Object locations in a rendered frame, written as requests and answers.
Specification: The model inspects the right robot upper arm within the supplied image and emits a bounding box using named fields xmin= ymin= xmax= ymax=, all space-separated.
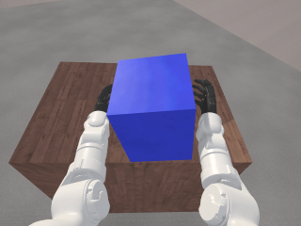
xmin=198 ymin=183 xmax=260 ymax=226

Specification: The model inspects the robot left forearm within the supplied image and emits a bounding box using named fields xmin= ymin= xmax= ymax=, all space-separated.
xmin=51 ymin=110 xmax=110 ymax=217

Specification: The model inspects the pedestal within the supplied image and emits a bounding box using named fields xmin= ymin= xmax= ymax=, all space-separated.
xmin=8 ymin=61 xmax=253 ymax=214

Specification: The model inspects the left robot hand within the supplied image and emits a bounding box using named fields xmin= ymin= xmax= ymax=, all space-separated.
xmin=93 ymin=84 xmax=113 ymax=113

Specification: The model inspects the left robot upper arm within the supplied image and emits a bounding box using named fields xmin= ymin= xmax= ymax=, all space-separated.
xmin=29 ymin=178 xmax=110 ymax=226

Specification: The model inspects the carton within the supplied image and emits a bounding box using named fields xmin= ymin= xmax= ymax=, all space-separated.
xmin=106 ymin=53 xmax=197 ymax=162

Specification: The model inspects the right robot hand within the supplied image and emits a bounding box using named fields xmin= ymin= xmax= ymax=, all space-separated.
xmin=192 ymin=78 xmax=217 ymax=115

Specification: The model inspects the robot right forearm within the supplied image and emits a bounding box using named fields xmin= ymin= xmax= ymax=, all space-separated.
xmin=196 ymin=112 xmax=251 ymax=195

